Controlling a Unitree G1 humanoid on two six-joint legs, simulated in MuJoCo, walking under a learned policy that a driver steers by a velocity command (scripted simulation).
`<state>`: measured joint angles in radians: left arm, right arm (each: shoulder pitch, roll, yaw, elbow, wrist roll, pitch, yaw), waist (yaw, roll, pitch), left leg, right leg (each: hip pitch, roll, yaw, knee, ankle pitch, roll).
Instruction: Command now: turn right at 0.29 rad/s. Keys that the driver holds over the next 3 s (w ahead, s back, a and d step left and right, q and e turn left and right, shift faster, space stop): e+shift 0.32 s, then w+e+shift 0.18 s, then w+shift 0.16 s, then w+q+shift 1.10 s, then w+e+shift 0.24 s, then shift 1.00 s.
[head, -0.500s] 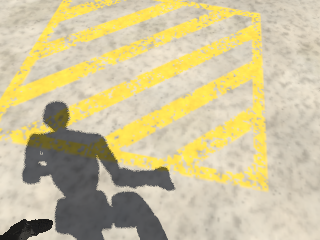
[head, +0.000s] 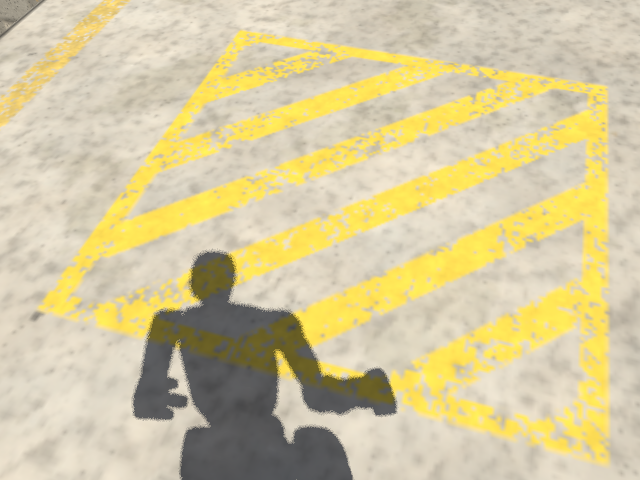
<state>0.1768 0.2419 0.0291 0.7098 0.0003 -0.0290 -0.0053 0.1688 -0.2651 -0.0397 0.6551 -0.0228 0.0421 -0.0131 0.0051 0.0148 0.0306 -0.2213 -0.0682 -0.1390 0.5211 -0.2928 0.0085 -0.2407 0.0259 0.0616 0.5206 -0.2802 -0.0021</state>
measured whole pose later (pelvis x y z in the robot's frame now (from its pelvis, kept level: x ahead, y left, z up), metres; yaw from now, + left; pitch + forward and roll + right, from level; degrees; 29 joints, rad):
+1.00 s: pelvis +0.32 -0.23 -0.03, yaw -23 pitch +1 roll +2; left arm 0.38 0.27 0.02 0.85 0.05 -0.07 0.00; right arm 0.21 -0.30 -0.04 0.75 -0.02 -0.02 0.04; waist -0.02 -0.02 0.04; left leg -0.50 -0.14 0.10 0.68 -0.21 0.17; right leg -0.05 0.06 -0.01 1.15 -0.33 -0.04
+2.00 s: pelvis +1.19 -0.33 -0.01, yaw +21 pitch -1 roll +2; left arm 0.27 0.24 0.00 0.78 0.02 -0.04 -0.02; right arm 0.33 -0.28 -0.04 0.85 -0.04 -0.07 0.00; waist 0.02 -0.02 0.05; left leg -0.15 -0.15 0.13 0.46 -0.29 0.16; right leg -0.59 -0.12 0.08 1.29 -0.26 -0.03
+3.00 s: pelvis +1.57 -0.20 +0.00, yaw +16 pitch -1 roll +0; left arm 0.15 0.25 0.02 0.94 0.01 0.00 0.01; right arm 0.17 -0.23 -0.03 0.99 0.00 -0.02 -0.04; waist 0.00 -0.02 0.03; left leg -0.23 0.02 -0.04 0.53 -0.29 -0.02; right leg -0.24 0.04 0.01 0.51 -0.26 -0.03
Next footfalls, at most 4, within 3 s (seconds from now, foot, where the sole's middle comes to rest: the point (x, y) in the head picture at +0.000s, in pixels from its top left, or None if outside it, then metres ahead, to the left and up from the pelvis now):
0.46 right None -0.01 -0.15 -0.77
0.92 left None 0.45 -0.25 -0.77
1.36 right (575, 341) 0.82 -0.55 -0.77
1.82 left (445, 221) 1.20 -0.30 -0.77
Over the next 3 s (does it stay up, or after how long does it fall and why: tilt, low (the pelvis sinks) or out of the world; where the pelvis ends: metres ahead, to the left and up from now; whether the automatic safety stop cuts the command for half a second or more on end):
stays up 1.57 -0.20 0.00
